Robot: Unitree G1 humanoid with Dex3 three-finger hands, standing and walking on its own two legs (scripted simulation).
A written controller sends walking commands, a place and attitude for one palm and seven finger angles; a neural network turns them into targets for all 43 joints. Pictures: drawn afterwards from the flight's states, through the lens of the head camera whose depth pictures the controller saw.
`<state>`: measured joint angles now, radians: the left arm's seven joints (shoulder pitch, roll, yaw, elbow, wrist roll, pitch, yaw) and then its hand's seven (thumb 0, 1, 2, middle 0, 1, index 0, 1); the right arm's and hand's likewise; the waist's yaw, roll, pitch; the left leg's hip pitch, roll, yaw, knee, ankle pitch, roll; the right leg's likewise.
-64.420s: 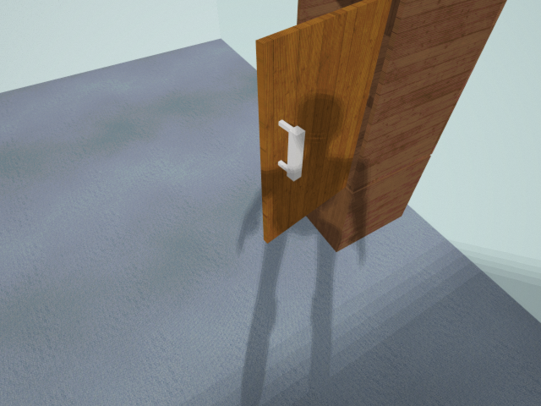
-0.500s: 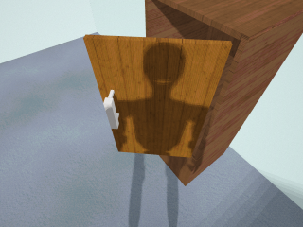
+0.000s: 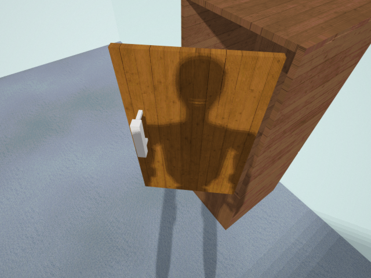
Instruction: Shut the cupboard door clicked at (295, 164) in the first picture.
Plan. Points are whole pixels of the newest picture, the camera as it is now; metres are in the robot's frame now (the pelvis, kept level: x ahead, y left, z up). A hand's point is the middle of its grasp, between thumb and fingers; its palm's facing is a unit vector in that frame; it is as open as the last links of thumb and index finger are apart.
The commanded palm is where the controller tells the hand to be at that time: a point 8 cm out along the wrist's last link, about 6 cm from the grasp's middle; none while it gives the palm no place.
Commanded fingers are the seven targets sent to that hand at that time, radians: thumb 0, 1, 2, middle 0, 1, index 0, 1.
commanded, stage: look again from close up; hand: left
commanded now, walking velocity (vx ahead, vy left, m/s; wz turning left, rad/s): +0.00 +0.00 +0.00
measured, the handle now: (141, 133) +0.46 +0.16 +0.01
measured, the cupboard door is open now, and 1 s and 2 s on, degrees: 48 48 48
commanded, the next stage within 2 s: raise the hand and make a fist in 0.12 s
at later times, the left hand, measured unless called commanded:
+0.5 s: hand (114, 237) +0.20 +0.16 +0.00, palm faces +0.04 -1.00 +0.02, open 6.8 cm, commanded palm +0.10 +0.23 -0.06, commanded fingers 0.00 0.90 0.90 -0.46 -0.58 -0.46 -0.58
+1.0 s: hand (105, 268) +0.15 +0.18 -0.05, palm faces -0.13 -0.99 +0.00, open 4.4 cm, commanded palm +0.11 +0.25 -0.03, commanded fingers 0.00 0.90 0.90 -0.92 -1.08 -0.92 -1.08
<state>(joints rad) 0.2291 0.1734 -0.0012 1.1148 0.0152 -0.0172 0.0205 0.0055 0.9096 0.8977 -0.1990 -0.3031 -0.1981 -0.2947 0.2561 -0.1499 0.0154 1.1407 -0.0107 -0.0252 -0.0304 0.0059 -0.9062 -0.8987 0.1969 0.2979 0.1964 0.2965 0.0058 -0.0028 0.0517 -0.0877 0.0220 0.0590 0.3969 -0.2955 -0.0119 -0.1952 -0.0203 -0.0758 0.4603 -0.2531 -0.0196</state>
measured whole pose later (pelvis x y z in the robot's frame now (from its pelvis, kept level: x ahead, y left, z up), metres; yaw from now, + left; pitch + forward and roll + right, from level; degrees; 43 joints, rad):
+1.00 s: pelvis -0.08 +0.03 -0.09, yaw +2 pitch +12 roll -1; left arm 0.35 0.23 0.06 -0.09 -0.24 -0.19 -0.28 0.02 0.90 0.90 -0.74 -0.89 -0.74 -0.88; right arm 0.26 -0.17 0.06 0.47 0.04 -0.17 -0.05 0.02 -0.90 -0.90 0.20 0.30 0.20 0.30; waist -0.01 0.04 -0.09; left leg -0.85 0.01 0.03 1.17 -0.53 0.03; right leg -0.90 -0.05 -0.07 1.11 -0.43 0.00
